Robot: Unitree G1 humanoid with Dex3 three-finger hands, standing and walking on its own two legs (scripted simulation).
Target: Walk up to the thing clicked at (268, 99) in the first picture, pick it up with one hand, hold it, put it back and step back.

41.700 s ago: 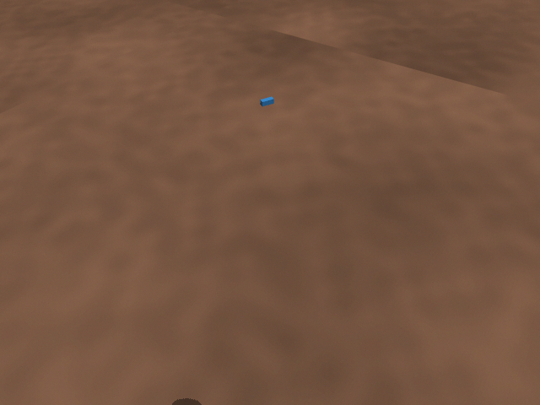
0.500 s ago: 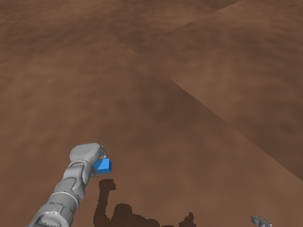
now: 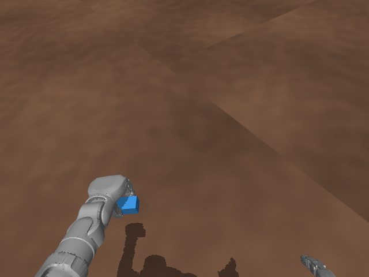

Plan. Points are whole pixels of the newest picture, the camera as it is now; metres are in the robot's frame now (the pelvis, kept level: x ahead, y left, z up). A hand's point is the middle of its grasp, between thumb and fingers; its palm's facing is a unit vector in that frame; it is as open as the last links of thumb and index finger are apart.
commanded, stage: hold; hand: left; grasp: from above
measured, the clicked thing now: (121, 205) +0.32 +0.22 -0.08
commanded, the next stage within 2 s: crouch in 1.08 s
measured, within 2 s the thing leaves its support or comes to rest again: neither
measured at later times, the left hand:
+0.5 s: hand (111, 206) +0.29 +0.22 -0.03, palm faces -0.43 -0.06 -0.90, open 6.4 cm
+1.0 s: hand (110, 206) +0.29 +0.22 -0.02, palm faces -0.44 -0.07 -0.90, open 6.3 cm
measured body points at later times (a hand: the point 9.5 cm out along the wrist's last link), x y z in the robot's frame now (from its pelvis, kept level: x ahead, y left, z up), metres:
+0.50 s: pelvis -0.01 +0.00 +0.00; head -0.01 -0.03 +0.45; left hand +0.31 +0.22 +0.02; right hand +0.14 -0.25 -0.11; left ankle +0.02 +0.13 -0.73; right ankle +0.00 -0.14 -0.73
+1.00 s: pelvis +0.00 +0.00 +0.01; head +0.00 -0.02 +0.46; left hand +0.31 +0.22 +0.03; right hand +0.15 -0.25 -0.11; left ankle +0.02 +0.13 -0.73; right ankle +0.00 -0.14 -0.73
